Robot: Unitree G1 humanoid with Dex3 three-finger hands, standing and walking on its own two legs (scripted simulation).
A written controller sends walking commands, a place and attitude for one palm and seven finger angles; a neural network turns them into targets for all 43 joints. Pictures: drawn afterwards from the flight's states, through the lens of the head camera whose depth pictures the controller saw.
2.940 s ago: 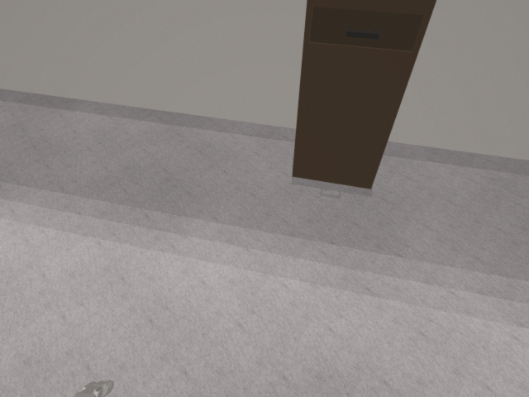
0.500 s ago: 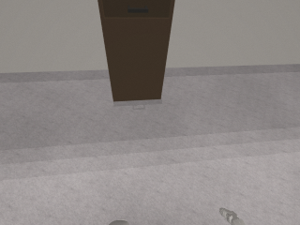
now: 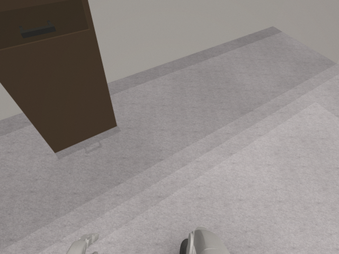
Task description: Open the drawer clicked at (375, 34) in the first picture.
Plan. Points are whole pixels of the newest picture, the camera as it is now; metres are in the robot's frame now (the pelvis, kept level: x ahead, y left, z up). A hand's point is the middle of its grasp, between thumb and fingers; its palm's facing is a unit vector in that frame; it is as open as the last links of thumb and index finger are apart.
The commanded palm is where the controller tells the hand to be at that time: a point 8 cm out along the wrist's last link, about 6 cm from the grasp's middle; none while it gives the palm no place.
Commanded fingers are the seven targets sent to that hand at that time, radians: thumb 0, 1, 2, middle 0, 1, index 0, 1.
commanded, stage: walk to a spot facing it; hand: left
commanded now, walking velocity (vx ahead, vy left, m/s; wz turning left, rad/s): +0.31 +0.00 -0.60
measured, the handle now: (37, 28) +0.85 +0.51 +0.04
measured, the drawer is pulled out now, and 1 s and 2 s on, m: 0.00 0.00 0.00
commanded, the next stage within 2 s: turn to face it in 0.84 s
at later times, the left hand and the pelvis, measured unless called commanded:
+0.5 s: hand (94, 195) +0.30 +0.22 -0.17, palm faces -0.16 -0.96 -0.24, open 7.3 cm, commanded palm none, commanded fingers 0.00 0.90 0.90 -0.20 -0.30 -0.20 -0.30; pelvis +0.23 +0.02 -0.01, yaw -17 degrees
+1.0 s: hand (151, 127) +0.55 +0.06 -0.15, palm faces -0.57 -0.77 -0.29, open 7.4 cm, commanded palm none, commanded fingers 0.00 0.90 0.90 -0.20 -0.30 -0.20 -0.30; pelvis +0.32 -0.03 -0.02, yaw -36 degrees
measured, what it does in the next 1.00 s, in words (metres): walks ahead, turning right: right foot, then left foot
